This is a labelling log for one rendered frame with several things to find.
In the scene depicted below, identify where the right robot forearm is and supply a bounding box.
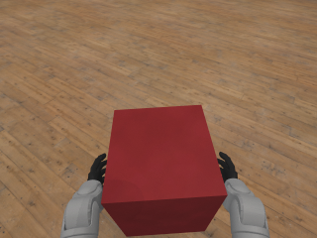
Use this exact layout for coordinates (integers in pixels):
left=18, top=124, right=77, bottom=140
left=222, top=178, right=270, bottom=238

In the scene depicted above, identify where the left robot forearm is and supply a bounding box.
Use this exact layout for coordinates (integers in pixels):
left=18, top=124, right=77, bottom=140
left=59, top=179, right=104, bottom=238

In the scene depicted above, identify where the robot left hand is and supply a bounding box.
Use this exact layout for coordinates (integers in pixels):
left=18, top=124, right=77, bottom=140
left=87, top=153, right=107, bottom=187

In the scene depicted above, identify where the carton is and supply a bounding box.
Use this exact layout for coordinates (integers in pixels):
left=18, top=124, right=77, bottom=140
left=101, top=104, right=228, bottom=237

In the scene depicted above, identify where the robot right hand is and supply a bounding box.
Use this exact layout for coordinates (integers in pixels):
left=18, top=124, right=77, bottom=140
left=217, top=152, right=238, bottom=183

